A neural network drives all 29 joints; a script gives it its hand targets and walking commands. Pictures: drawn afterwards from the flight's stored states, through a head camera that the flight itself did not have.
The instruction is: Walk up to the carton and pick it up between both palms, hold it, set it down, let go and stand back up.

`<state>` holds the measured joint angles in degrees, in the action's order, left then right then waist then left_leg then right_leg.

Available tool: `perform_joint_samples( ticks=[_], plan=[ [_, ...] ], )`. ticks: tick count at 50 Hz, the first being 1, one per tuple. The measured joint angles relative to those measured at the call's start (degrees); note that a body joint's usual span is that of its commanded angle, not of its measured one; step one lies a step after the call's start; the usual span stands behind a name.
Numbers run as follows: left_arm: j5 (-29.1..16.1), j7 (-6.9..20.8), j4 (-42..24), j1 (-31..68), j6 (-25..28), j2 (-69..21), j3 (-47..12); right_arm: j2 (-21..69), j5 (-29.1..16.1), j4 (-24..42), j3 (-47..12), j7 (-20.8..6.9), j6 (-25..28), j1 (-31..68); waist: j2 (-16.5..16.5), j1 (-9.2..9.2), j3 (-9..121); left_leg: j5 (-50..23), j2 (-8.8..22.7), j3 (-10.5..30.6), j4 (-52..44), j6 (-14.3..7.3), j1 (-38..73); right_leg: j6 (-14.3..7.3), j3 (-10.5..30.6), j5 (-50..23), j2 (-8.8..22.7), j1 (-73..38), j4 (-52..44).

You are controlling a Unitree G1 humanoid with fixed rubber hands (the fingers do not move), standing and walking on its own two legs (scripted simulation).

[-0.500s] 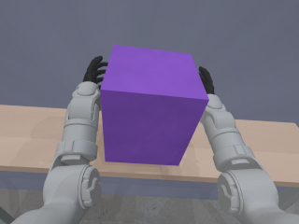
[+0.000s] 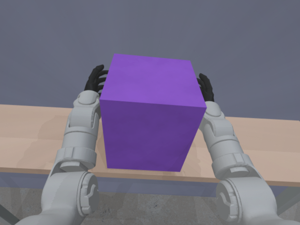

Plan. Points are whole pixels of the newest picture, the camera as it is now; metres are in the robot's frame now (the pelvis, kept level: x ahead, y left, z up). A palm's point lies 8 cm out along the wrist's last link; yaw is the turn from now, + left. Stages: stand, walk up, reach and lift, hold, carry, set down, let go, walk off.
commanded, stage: set down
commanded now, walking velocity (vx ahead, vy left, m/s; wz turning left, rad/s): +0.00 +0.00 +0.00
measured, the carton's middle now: (148, 114) +0.39 -0.01 +0.13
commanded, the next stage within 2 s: none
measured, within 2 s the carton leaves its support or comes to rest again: rests again in 0.54 s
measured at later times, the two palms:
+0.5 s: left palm (93, 101) +0.41 +0.13 +0.17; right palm (203, 110) +0.38 -0.17 +0.15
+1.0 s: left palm (91, 105) +0.41 +0.14 +0.16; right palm (201, 112) +0.38 -0.16 +0.15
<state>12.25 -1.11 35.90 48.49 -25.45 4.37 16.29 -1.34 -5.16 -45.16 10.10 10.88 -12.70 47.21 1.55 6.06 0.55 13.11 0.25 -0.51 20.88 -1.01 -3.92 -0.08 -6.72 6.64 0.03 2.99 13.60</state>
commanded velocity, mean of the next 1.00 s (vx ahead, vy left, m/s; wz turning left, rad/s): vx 0.00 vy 0.00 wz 0.00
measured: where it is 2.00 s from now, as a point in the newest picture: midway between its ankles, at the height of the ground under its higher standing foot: outside the picture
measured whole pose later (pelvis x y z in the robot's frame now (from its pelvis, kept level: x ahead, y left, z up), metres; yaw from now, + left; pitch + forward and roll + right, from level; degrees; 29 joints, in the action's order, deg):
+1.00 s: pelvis +0.00 +0.00 +0.00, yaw +0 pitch -4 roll -2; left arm 15.2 1.1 35.4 44.2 -20.0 2.0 18.9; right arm 3.1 3.5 -43.7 17.1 7.9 -6.7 42.8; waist 2.3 5.3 -1.4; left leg 12.7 -0.1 -0.5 20.1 -1.1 -2.9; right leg 0.0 -6.7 6.5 0.4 2.1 13.3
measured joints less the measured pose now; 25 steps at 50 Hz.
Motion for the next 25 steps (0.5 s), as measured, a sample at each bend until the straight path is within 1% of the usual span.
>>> perform_joint_samples(
  ticks=[11,25],
  plan=[
    [0.9,-0.2,1.0,-0.2,0.8,-0.8,0.8,0.4,1.7,-1.2,1.5,-0.8,1.0,-0.3,0.2,-0.41,0.0,-0.3,-0.1,-0.4,-0.4,-0.1,0.1,0.0,0.4,-0.2,0.1,0.3,0.1],
    [0.8,0.2,0.8,-2.2,3.3,-1.3,0.8,2.0,4.5,0.1,3.3,-1.4,3.2,-2.8,0.1,-0.59,-0.8,-0.6,-0.1,0.0,-0.5,0.0,-0.6,-0.1,0.1,-0.3,0.1,0.9,0.1]
  ],
)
